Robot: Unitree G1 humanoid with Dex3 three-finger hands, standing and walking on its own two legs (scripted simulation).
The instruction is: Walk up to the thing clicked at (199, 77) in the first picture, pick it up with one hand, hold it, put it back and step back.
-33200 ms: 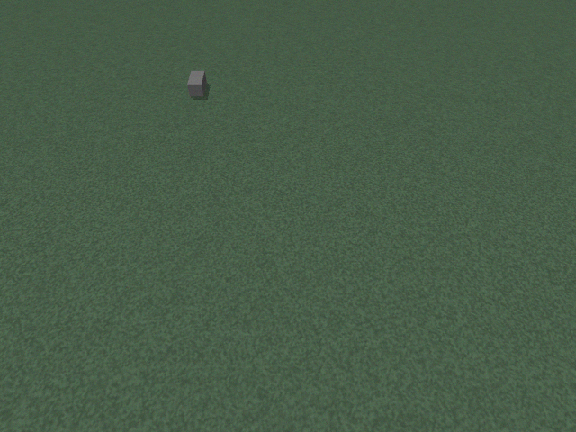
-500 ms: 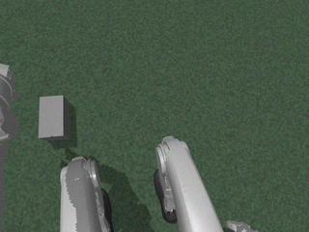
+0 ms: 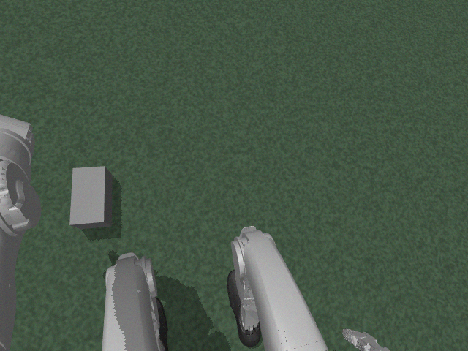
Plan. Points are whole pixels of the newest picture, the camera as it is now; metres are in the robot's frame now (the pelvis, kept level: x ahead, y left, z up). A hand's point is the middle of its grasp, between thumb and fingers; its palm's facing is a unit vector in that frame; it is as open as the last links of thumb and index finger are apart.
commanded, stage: go down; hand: left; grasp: from above
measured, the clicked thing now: (92, 197) +0.49 +0.28 -0.46
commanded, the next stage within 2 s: approach in 1.22 s
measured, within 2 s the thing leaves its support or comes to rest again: neither
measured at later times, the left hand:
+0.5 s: hand out of the picture +0.47 +0.31 -0.04, palm faces -0.02 -0.43 -0.90, open 11.3 cm
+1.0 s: hand out of the picture +0.46 +0.31 -0.03, palm faces +0.00 -0.44 -0.90, open 11.3 cm
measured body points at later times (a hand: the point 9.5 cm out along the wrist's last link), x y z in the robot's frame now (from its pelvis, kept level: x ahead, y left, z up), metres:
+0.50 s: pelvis +0.01 +0.00 +0.03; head +0.21 +0.02 +0.43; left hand +0.47 +0.33 +0.01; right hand +0.03 -0.26 -0.10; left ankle +0.06 +0.14 -0.47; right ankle +0.09 -0.11 -0.47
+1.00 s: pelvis +0.01 +0.00 +0.04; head +0.21 +0.02 +0.44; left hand +0.47 +0.33 +0.03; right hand +0.04 -0.26 -0.09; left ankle +0.06 +0.14 -0.47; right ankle +0.09 -0.11 -0.47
